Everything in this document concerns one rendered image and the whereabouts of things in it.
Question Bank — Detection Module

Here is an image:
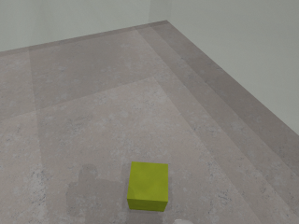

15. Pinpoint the carton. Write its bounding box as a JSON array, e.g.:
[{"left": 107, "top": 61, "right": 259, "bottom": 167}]
[{"left": 126, "top": 161, "right": 168, "bottom": 212}]

